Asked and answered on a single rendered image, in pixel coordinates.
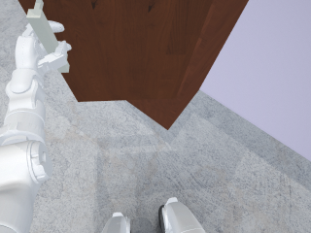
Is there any robot left forearm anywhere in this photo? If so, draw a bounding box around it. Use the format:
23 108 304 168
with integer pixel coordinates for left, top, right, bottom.
0 68 46 147

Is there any handle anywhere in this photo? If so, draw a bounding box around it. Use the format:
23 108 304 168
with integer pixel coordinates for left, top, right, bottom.
26 0 70 73

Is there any cupboard door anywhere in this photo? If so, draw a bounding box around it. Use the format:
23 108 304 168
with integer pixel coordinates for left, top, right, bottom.
18 0 213 102

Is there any left robot upper arm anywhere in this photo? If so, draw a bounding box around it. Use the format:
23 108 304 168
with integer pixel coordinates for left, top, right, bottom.
0 140 53 233

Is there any left robot thigh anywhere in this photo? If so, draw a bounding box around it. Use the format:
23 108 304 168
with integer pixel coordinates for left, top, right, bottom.
101 216 130 233

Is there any robot right shin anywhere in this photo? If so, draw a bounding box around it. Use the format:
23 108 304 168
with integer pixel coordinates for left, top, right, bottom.
165 197 178 233

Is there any left robot hand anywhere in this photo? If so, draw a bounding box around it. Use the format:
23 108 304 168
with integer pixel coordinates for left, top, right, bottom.
15 20 72 78

